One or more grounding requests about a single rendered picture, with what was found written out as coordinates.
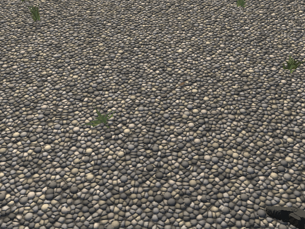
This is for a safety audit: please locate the right robot hand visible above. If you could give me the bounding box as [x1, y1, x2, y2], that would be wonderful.
[266, 206, 305, 229]

